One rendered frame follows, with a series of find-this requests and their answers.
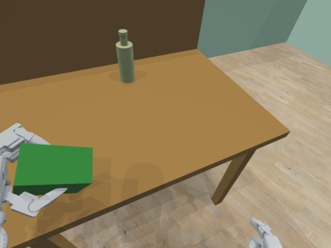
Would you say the sponge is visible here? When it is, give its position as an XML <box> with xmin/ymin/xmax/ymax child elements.
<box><xmin>13</xmin><ymin>143</ymin><xmax>93</xmax><ymax>196</ymax></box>

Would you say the right robot hand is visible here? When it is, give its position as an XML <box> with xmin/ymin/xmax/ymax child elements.
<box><xmin>249</xmin><ymin>218</ymin><xmax>283</xmax><ymax>248</ymax></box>

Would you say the left robot hand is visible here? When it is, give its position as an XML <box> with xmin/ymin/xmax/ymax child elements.
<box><xmin>0</xmin><ymin>123</ymin><xmax>67</xmax><ymax>218</ymax></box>

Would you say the table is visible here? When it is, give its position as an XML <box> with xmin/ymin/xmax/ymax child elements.
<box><xmin>0</xmin><ymin>0</ymin><xmax>290</xmax><ymax>248</ymax></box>

